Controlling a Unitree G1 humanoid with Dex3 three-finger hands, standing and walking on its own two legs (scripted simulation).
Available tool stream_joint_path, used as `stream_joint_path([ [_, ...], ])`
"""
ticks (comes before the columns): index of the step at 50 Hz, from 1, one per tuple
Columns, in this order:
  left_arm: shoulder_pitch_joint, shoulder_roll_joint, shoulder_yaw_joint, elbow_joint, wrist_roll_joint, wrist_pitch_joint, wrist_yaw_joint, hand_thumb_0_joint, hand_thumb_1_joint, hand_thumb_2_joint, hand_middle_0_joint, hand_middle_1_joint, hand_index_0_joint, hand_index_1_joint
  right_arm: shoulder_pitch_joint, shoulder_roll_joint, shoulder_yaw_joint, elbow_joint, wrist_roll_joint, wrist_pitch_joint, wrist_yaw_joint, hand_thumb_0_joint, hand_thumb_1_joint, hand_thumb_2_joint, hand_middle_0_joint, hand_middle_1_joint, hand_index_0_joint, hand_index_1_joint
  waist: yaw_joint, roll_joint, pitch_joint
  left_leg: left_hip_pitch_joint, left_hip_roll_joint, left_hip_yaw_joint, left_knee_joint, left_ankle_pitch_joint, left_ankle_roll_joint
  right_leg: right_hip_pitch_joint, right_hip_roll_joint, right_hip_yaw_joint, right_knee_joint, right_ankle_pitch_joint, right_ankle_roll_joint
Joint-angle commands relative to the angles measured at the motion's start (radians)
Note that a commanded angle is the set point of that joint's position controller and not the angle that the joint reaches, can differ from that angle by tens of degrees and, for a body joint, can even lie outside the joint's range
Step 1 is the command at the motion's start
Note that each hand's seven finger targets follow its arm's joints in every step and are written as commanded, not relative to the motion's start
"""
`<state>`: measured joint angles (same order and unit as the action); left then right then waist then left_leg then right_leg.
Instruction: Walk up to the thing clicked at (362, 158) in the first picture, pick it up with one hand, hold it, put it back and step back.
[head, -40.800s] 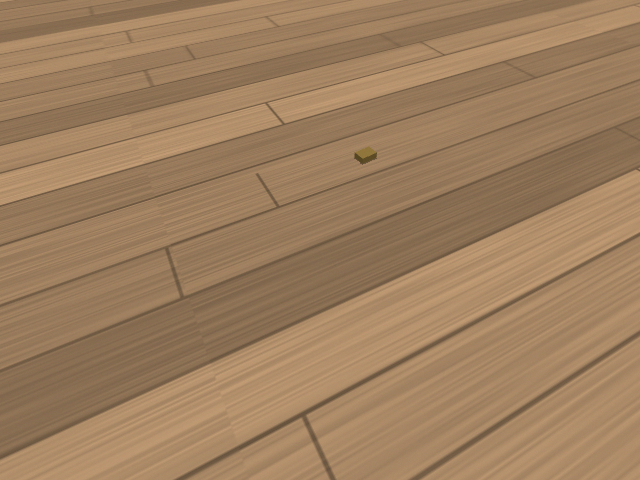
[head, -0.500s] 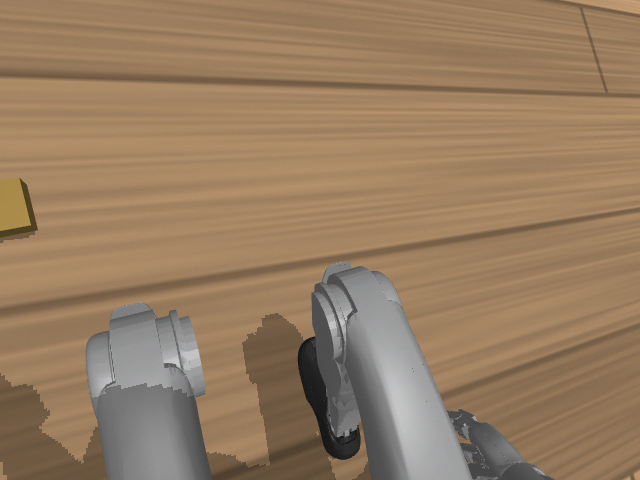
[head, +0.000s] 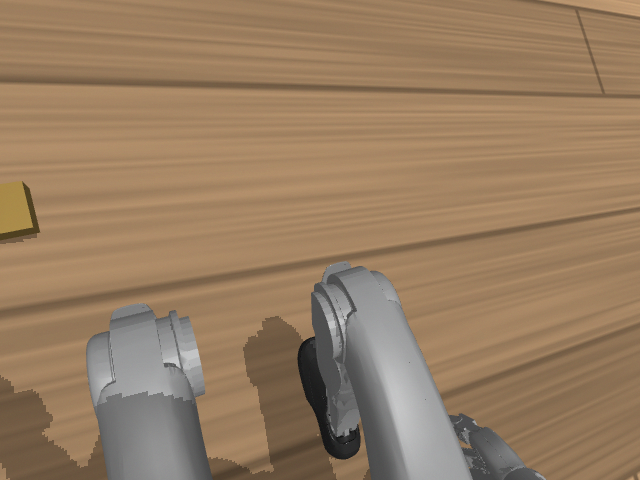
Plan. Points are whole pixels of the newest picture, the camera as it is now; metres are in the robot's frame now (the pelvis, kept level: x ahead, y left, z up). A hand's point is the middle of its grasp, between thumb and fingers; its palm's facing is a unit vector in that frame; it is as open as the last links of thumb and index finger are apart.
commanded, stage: rise first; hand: left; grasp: from above
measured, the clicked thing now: out of the picture +0.47 +0.36 -0.30
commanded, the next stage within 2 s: approach in 0.12 s
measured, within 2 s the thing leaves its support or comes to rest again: neither
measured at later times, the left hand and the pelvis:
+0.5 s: hand out of the picture +0.44 +0.36 -0.17, palm faces -0.45 -0.08 -0.89, open 14.0 cm; pelvis +0.00 +0.00 +0.00, yaw +1 degrees
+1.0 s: hand out of the picture +0.45 +0.38 -0.17, palm faces -0.50 -0.10 -0.86, open 14.0 cm; pelvis +0.00 +0.00 +0.00, yaw +0 degrees
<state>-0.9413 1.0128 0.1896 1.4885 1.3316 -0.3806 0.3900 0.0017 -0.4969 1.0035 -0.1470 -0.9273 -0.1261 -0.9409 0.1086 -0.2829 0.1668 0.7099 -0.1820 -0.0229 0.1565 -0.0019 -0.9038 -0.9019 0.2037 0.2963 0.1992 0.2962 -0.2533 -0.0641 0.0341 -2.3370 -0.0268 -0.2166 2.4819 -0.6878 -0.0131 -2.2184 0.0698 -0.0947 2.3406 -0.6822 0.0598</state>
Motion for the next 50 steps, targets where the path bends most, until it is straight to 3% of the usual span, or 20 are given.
stream_joint_path([
  [1,-0.279,0.306,0.041,-0.135,-0.009,0.002,0.045,0.000,-0.532,1.019,-0.125,-0.926,-0.102,-0.949,0.191,-0.295,-0.088,0.001,0.004,-0.004,-0.017,0.000,-0.898,-0.899,0.200,0.300,0.200,0.300,-0.016,0.440,-0.638,0.564,0.028,0.108,-0.278,0.183,0.029,0.250,0.011,-0.115,-0.200,0.214,-0.084],
  [4,-0.273,0.307,0.049,-0.135,-0.019,0.008,0.053,0.000,-0.528,1.012,-0.124,-0.931,-0.104,-0.952,0.183,-0.293,-0.092,-0.003,0.007,-0.005,-0.018,0.000,-0.898,-0.899,0.200,0.300,0.200,0.300,-0.001,0.435,-0.646,0.553,0.026,0.109,-0.284,0.169,0.029,0.240,0.008,-0.116,-0.196,0.202,-0.086],
  [6,-0.278,0.297,0.032,-0.122,-0.013,0.013,0.049,0.000,-0.508,0.993,-0.137,-0.929,-0.120,-0.947,0.180,-0.290,-0.090,-0.005,0.008,-0.007,-0.020,0.000,-0.899,-0.900,0.200,0.300,0.200,0.300,-0.007,0.444,-0.627,0.535,0.025,0.111,-0.290,0.147,0.029,0.232,0.009,-0.114,-0.201,0.188,-0.089],
  [10,-0.277,0.308,0.036,-0.145,-0.021,0.031,0.039,0.000,-0.512,0.997,-0.135,-0.923,-0.116,-0.942,0.180,-0.294,-0.097,-0.007,0.013,-0.008,-0.024,0.000,-0.897,-0.899,0.200,0.300,0.200,0.300,-0.002,0.436,-0.656,0.555,0.027,0.112,-0.284,0.170,0.030,0.237,0.007,-0.112,-0.199,0.204,-0.087],
  [11,-0.261,0.301,0.032,-0.130,-0.017,0.039,0.035,0.000,-0.592,1.076,-0.122,-0.913,-0.076,-0.961,0.190,-0.289,-0.094,-0.005,0.012,-0.010,-0.022,0.000,-0.903,-0.901,0.200,0.300,0.200,0.300,-0.001,0.439,-0.647,0.554,0.024,0.121,-0.277,0.187,0.033,0.252,0.006,-0.105,-0.206,0.219,-0.085],
  [13,-0.241,0.271,0.025,-0.152,-0.032,0.046,0.026,0.000,-0.532,0.994,-0.086,-1.027,-0.088,-1.024,0.190,-0.288,-0.103,-0.003,0.014,-0.009,-0.022,0.000,-0.901,-0.896,0.200,0.300,0.200,0.300,0.007,0.436,-0.676,0.572,0.025,0.118,-0.285,0.204,0.031,0.257,0.005,-0.108,-0.203,0.231,-0.085],
  [18,-0.331,0.185,-0.051,-0.198,-0.044,0.034,-0.009,0.000,-0.534,0.997,-0.103,-1.012,-0.099,-1.017,0.215,-0.289,-0.114,-0.001,0.018,-0.009,-0.021,0.000,-0.904,-0.897,0.200,0.300,0.200,0.300,-0.048,0.450,-0.630,0.574,0.030,0.094,-0.303,0.160,0.026,0.205,-0.001,-0.118,-0.204,0.201,-0.084],
  [22,-0.393,0.108,-0.110,-0.182,-0.039,0.030,0.004,0.000,-0.553,1.015,-0.092,-1.029,-0.087,-1.033,0.239,-0.286,-0.108,0.008,0.017,-0.012,-0.019,0.000,-0.904,-0.896,0.200,0.300,0.200,0.300,-0.083,0.420,-0.626,0.567,0.032,0.098,-0.281,0.154,0.028,0.215,0.004,-0.118,-0.220,0.214,-0.084],
  [26,-0.408,0.158,-0.082,-0.083,-0.011,0.040,0.061,0.000,-0.556,1.022,-0.105,-1.016,-0.096,-1.025,0.242,-0.292,-0.084,0.006,0.010,-0.018,-0.024,0.000,-0.905,-0.897,0.200,0.300,0.200,0.300,-0.082,0.411,-0.615,0.538,0.025,0.113,-0.269,0.171,0.031,0.242,0.008,-0.117,-0.220,0.230,-0.082],
  [28,-0.405,0.203,-0.048,-0.048,0.022,0.059,0.092,0.000,-0.551,1.023,-0.108,-1.006,-0.098,-1.017,0.243,-0.294,-0.072,0.000,0.007,-0.022,-0.024,0.000,-0.902,-0.896,0.200,0.300,0.200,0.300,-0.071,0.435,-0.620,0.546,0.025,0.118,-0.274,0.192,0.028,0.243,0.009,-0.119,-0.206,0.244,-0.086],
  [31,-0.404,0.250,-0.014,-0.040,0.037,0.101,0.134,0.000,-0.554,1.021,-0.108,-0.997,-0.095,-1.010,0.221,-0.302,-0.064,-0.021,0.010,-0.028,-0.023,0.000,-0.903,-0.897,0.200,0.300,0.200,0.300,-0.057,0.501,-0.657,0.599,0.028,0.118,-0.291,0.233,0.021,0.236,0.007,-0.123,-0.184,0.271,-0.091],
  [35,-0.391,0.316,0.033,-0.102,0.011,0.160,0.153,0.000,-0.540,1.000,-0.120,-0.963,-0.106,-0.976,0.201,-0.310,-0.059,-0.047,0.017,-0.031,-0.019,0.000,-0.903,-0.896,0.200,0.300,0.200,0.300,-0.026,0.546,-0.751,0.613,0.028,0.136,-0.288,0.277,0.025,0.299,0.004,-0.106,-0.180,0.314,-0.093],
  [38,-0.363,0.313,0.015,-0.075,-0.021,0.200,0.120,0.000,-0.536,0.997,-0.118,-0.962,-0.106,-0.973,0.191,-0.301,-0.057,-0.052,0.025,-0.035,-0.017,0.000,-0.903,-0.896,0.200,0.300,0.200,0.300,-0.033,0.467,-0.727,0.515,0.029,0.147,-0.256,0.228,0.047,0.318,0.010,-0.085,-0.205,0.293,-0.085],
  [42,-0.310,0.250,-0.032,-0.063,-0.096,0.218,0.027,0.000,-0.551,1.000,-0.111,-0.965,-0.098,-0.977,0.210,-0.302,-0.066,-0.043,0.037,-0.043,-0.020,0.000,-0.901,-0.895,0.200,0.300,0.200,0.300,-0.052,0.372,-0.633,0.415,0.024,0.136,-0.266,0.135,0.057,0.314,0.009,-0.083,-0.226,0.205,-0.083],
  [46,-0.344,0.225,-0.060,-0.148,-0.130,0.177,-0.082,0.000,-0.533,0.982,-0.143,-0.957,-0.130,-0.971,0.240,-0.319,-0.074,-0.038,0.033,-0.033,-0.028,0.000,-0.906,-0.898,0.200,0.300,0.200,0.300,-0.078,0.372,-0.624,0.453,0.028,0.118,-0.272,0.135,0.041,0.312,0.006,-0.100,-0.240,0.180,-0.089],
  [50,-0.370,0.205,-0.070,-0.252,-0.143,0.095,-0.130,0.000,-0.512,0.980,-0.170,-0.951,-0.155,-0.968,0.271,-0.324,-0.083,-0.038,0.025,-0.013,-0.032,0.000,-0.911,-0.900,0.200,0.300,0.200,0.300,-0.080,0.380,-0.674,0.499,0.027,0.114,-0.252,0.194,0.029,0.358,0.002,-0.105,-0.252,0.223,-0.091],
])
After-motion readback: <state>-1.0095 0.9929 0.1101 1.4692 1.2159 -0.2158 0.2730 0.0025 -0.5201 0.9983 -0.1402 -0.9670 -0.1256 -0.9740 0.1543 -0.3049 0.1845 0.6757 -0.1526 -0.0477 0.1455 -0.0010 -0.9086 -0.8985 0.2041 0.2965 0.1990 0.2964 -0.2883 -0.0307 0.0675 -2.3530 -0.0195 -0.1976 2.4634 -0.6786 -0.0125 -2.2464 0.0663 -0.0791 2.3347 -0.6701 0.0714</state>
